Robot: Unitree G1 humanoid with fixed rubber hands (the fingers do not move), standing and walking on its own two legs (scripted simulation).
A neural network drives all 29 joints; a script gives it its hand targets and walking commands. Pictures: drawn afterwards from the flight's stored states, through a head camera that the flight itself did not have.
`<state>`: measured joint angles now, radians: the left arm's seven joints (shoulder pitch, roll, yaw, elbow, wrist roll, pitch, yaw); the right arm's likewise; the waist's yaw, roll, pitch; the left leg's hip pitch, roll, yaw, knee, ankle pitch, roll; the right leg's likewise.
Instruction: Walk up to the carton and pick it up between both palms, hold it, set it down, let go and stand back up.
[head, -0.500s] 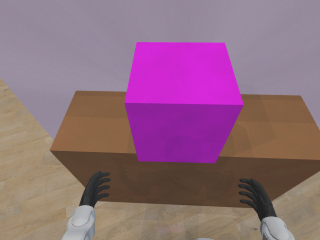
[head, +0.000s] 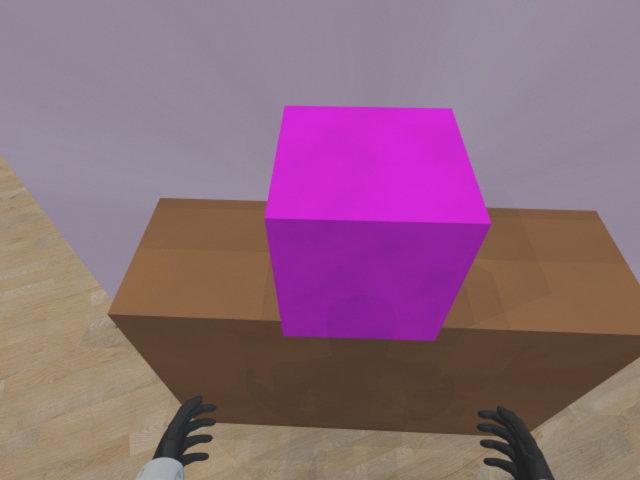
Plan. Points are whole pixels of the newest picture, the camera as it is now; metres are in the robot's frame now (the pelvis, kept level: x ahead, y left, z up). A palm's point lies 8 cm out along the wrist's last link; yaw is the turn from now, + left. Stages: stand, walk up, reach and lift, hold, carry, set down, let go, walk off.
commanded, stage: set down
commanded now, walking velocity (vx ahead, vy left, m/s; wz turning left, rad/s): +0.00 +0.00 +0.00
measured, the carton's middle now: (362, 228) +0.46 -0.03 +0.01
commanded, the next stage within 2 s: let go in 0.26 s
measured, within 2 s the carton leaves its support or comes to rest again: neither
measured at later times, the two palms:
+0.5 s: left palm (172, 453) +0.15 +0.22 -0.08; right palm (529, 477) +0.14 -0.23 -0.09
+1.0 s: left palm out of the picture +0.10 +0.23 -0.12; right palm out of the picture +0.07 -0.25 -0.12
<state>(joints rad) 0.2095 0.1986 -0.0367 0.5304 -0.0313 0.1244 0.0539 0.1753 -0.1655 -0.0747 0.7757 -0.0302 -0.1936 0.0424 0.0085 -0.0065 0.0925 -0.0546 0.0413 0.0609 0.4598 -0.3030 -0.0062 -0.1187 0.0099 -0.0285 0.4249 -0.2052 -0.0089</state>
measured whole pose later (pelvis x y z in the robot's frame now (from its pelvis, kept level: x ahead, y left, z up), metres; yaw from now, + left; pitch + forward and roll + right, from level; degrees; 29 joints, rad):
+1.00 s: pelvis +0.00 +0.00 -0.01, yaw -3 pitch -1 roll -1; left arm 0.30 0.19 0.03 0.75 0.04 -0.01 -0.01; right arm 0.26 -0.20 -0.08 0.85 -0.03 0.04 0.01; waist 0.00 0.01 -0.03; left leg -0.18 0.07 0.11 0.58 -0.38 0.00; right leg -0.27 0.04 0.02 0.55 -0.25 0.00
